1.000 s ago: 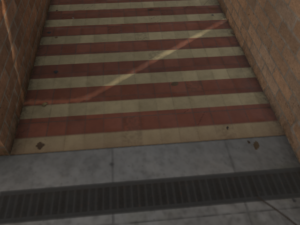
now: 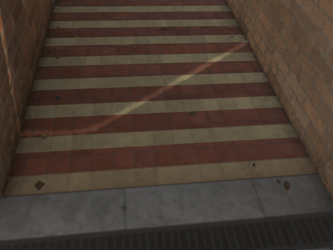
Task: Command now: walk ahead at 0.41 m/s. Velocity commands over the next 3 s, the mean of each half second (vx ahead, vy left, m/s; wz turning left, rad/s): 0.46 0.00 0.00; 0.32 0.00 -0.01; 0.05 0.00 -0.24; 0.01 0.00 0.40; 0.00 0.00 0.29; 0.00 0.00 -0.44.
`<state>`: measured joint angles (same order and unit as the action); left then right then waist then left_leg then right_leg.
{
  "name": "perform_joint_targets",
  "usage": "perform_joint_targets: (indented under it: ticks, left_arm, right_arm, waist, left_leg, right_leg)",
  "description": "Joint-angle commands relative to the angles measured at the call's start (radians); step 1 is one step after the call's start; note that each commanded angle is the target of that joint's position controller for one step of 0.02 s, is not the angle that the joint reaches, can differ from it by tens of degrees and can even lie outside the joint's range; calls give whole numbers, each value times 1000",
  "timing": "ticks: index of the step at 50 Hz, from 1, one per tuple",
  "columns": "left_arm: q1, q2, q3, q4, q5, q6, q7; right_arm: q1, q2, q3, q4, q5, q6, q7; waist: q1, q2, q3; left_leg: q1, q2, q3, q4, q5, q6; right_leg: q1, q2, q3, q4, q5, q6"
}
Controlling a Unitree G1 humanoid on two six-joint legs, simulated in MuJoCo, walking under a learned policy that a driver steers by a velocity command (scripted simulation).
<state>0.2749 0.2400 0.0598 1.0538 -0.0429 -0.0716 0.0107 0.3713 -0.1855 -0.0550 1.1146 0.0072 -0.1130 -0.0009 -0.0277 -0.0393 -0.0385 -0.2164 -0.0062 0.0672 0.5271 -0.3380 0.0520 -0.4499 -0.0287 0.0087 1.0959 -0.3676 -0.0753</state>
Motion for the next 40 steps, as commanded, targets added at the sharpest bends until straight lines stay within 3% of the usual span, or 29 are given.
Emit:
perform_joint_targets:
  ticks: [1, 2, 3, 5, 8, 12, 15, 17, 18, 19, 20, 21, 22, 23, 24, 25, 26, 28, 32, 33, 36, 40]
  left_arm:
    - [-106, 78, 14, -91, 17, -44, -6]
    - [-109, 80, 18, -87, 20, -40, -10]
    - [-118, 62, 17, -86, 22, -33, -14]
    - [-182, 35, 11, -110, 25, -22, -17]
    - [-329, 6, -5, -166, 20, -20, -25]
    - [-446, 15, -15, -210, 10, -23, -46]
    - [-485, 32, -16, -242, 8, -34, -64]
    - [-404, 78, 4, -234, 12, -40, -67]
    - [-275, 116, 25, -201, 11, -40, -62]
    - [-83, 164, 51, -145, 8, -35, -53]
    - [110, 248, 71, -106, 24, -27, -39]
    - [154, 261, 65, -87, 41, -25, -47]
    - [110, 171, 42, -85, 34, -27, -48]
    - [2, 125, 28, -102, 27, -33, -47]
    - [-92, 96, 16, -124, 30, -42, -51]
    - [-135, 64, 7, -125, 43, -49, -57]
    - [-141, 45, -1, -113, 53, -53, -60]
    - [-115, 51, -3, -92, 48, -53, -55]
    - [-32, 114, 7, -69, 48, -48, -22]
    - [-21, 118, 6, -69, 49, -44, -16]
    - [20, 125, 3, -62, 46, -32, -8]
    - [78, 131, 2, -32, 36, -11, -2]
  right_arm:
    - [33, -107, 4, -36, -3, -16, 17]
    - [50, -80, 13, -34, -7, -10, 16]
    - [87, -76, 16, -27, -11, -6, 11]
    - [135, -96, 16, -22, -14, 0, -2]
    - [147, -123, 13, -38, -14, 8, -18]
    - [196, -134, 5, -30, -2, 10, -22]
    - [193, -144, -6, -26, 4, 20, -23]
    - [162, -173, -17, -37, 0, 27, -25]
    - [142, -183, -21, -43, -3, 35, -25]
    - [113, -181, -18, -57, -6, 39, -22]
    - [109, -142, -3, -87, -22, 34, -16]
    - [250, 21, 38, -80, -1, 8, 3]
    - [142, -84, 12, -87, 30, -21, 6]
    - [32, -135, -3, -129, 49, -33, 4]
    - [-22, -144, -6, -144, 42, -35, -7]
    - [-38, -142, -19, -146, 26, -27, -17]
    - [-3, -118, -21, -146, 19, -10, -19]
    - [12, -81, -21, -151, 21, 14, -24]
    - [-159, -109, -27, -222, 1, 26, -24]
    - [-196, -109, -26, -233, -2, 24, -22]
    - [-297, -76, -10, -256, -5, 16, -9]
    - [-372, -97, -5, -278, 0, 18, 10]
  waist:
    - [13, 103, 151]
    - [11, 113, 139]
    - [4, 127, 129]
    - [-8, 120, 134]
    - [-34, 111, 157]
    - [-56, 127, 192]
    - [-36, 133, 194]
    - [27, 174, 112]
    - [96, 199, 29]
    - [186, 200, -78]
    - [230, 58, -237]
    - [128, -224, -411]
    - [161, -139, -321]
    - [135, -101, -154]
    - [92, 21, -81]
    - [54, 51, -34]
    - [16, 25, -26]
    - [-8, -10, 15]
    - [13, 2, 87]
    - [19, 8, 97]
    - [49, -4, 88]
    - [74, -34, 59]
  left_leg:
    - [207, 297, -424, -386, -17, 129]
    - [194, 259, -339, -388, 101, 108]
    - [194, 237, -282, -388, 208, 105]
    - [202, 221, -219, -390, 354, 113]
    - [164, 201, -158, -419, 393, 107]
    - [210, 223, -122, -434, 388, 113]
    - [307, 260, -101, -377, 522, 104]
    - [354, 270, -84, -251, 875, 84]
    - [348, 255, -64, -105, 1056, 69]
    - [235, 216, -43, 111, 1067, 40]
    - [-38, 142, -17, 456, 666, 12]
    - [-376, -56, -125, 792, -195, -34]
    - [-476, -13, -235, 906, -200, -2]
    - [-534, 38, -187, 911, -116, 13]
    - [-477, 95, -164, 862, -17, 16]
    - [-420, 126, -152, 810, 32, 16]
    - [-355, 154, -162, 774, 59, 21]
    - [-336, 171, -150, 699, 60, 17]
    - [-482, 193, -127, 486, 227, -31]
    - [-486, 183, -117, 410, 283, -38]
    - [-356, 110, -48, 166, 428, -41]
    - [-309, 64, -56, 33, 442, -25]
  right_leg:
    - [-456, -98, 56, 65, 167, -21]
    - [-405, -102, 39, 16, 205, -10]
    - [-380, -96, 16, -18, 234, 2]
    - [-385, -87, -9, -106, 284, 25]
    - [-325, -57, -40, -328, 385, 40]
    - [-270, -29, -65, -483, 431, 28]
    - [-245, -19, -65, -551, 379, -10]
    - [-88, 34, -97, -559, 315, -43]
    - [77, 73, -120, -558, 297, -66]
    - [347, 61, -95, -560, 328, -100]
    - [691, -165, 177, -534, 278, -165]
    - [958, -390, 707, -712, 35, -327]
    - [876, -339, 726, -803, -8, -267]
    - [712, -309, 545, -820, 83, -221]
    - [527, -281, 416, -848, 224, -197]
    - [388, -245, 321, -871, 307, -182]
    - [309, -215, 260, -899, 317, -173]
    - [229, -190, 195, -951, 306, -179]
    - [227, -188, 138, -1002, 342, -184]
    - [233, -175, 107, -991, 436, -171]
    - [220, -109, -15, -934, 679, -116]
    - [356, -149, 0, -836, 702, -96]
